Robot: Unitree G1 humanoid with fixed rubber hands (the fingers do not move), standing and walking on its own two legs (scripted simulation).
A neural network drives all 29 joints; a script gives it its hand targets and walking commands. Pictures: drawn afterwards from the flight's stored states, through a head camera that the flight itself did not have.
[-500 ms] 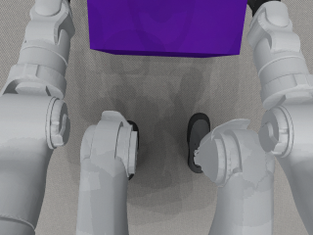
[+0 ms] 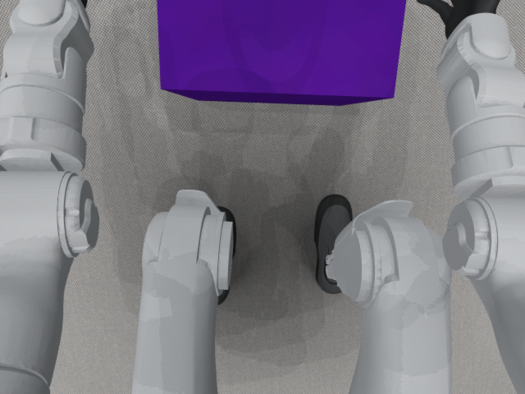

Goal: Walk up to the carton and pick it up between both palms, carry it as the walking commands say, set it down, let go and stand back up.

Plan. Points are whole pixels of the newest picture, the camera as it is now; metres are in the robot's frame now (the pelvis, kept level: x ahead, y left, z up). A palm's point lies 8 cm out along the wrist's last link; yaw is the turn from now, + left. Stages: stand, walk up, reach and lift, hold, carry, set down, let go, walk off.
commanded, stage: set down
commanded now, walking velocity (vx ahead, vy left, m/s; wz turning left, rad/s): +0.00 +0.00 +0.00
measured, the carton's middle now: out of the picture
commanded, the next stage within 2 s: let go in 1.20 s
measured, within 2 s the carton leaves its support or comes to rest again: neither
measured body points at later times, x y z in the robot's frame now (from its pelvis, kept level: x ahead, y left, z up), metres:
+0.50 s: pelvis +0.01 +0.00 +0.11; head +0.35 +0.02 +0.41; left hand +0.56 +0.27 +0.00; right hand +0.55 -0.20 -0.01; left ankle +0.09 +0.11 -0.34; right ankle +0.13 -0.13 -0.34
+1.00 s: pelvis +0.03 +0.00 +0.24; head +0.34 +0.02 +0.57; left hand +0.56 +0.28 +0.16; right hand +0.55 -0.20 +0.15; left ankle +0.09 +0.11 -0.34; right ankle +0.13 -0.13 -0.34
